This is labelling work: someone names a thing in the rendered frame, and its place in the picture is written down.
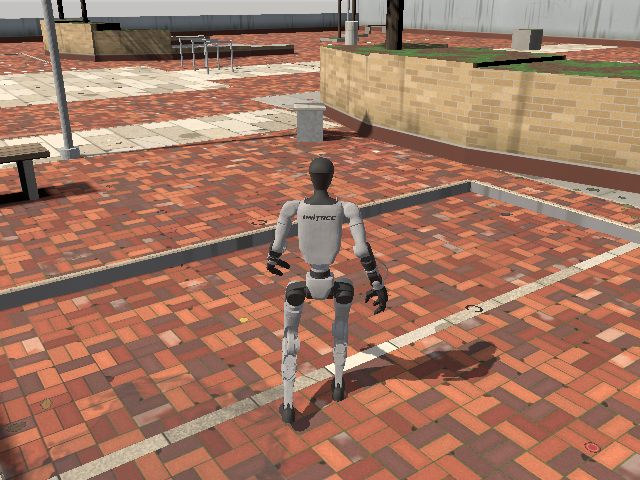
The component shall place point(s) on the robot left upper arm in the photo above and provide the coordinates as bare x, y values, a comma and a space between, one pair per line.
283, 226

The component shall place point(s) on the robot left hand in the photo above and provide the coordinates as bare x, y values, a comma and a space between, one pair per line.
276, 271

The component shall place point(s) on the robot head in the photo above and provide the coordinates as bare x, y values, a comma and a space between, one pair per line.
321, 171

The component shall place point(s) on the robot right hand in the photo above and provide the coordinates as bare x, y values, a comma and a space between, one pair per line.
382, 298

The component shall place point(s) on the right robot forearm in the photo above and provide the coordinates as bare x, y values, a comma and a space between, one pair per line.
371, 270

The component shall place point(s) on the robot right upper arm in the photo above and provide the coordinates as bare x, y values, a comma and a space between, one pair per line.
352, 212

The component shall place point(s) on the robot left foot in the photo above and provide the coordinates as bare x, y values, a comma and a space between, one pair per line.
288, 414

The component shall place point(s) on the left robot forearm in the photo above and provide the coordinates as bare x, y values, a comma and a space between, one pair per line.
273, 257

